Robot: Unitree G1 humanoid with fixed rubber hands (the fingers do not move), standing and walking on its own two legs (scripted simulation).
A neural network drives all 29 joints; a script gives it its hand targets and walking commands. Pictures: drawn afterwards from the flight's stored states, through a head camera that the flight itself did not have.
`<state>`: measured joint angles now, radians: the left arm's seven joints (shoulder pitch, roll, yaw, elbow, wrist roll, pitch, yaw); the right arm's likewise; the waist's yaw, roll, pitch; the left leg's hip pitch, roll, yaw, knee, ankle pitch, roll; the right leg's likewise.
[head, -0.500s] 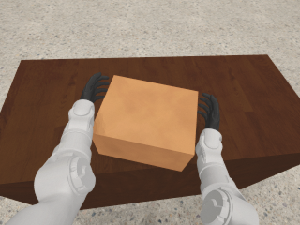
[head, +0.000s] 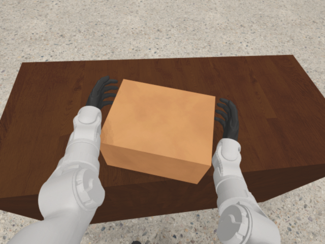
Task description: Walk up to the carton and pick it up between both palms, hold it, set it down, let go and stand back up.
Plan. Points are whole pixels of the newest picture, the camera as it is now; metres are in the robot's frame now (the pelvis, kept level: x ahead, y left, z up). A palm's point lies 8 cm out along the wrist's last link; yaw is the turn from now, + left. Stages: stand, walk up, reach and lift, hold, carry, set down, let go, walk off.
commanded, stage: set down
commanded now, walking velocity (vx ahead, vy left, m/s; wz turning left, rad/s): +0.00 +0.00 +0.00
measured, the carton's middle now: (160, 131) +0.41 -0.01 -0.02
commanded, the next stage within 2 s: none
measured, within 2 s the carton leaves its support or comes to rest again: neither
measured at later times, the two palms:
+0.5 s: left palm (91, 106) +0.47 +0.18 +0.03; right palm (223, 133) +0.38 -0.18 +0.00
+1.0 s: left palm (68, 83) +0.46 +0.21 +0.13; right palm (255, 112) +0.38 -0.22 +0.10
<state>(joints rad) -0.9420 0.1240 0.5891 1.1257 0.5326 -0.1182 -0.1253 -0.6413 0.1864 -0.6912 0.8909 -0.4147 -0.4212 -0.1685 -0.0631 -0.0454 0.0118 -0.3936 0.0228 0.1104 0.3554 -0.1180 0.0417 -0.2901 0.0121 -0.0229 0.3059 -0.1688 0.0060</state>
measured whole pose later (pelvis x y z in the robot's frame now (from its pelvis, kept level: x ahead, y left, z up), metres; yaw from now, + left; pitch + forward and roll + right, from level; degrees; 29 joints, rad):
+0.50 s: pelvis +0.00 +0.02 -0.03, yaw +0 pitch +21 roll -4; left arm -1.04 0.30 0.05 1.50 -0.07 -0.32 -0.04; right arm -0.78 -0.06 -0.13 1.27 0.18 -0.38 -0.24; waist -0.13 0.04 -0.19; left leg -0.79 0.05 0.07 0.67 -0.24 0.05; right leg -0.63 0.03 -0.06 0.54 -0.27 0.02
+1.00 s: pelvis -0.02 +0.02 -0.02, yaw +1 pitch +14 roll -3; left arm -1.06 0.44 -0.20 1.31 -0.32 -0.10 -0.07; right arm -0.85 -0.25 0.01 1.09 0.40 -0.06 -0.17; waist -0.16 0.02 -0.19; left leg -0.64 0.03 0.08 0.57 -0.18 0.07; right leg -0.50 0.01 -0.05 0.48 -0.22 0.03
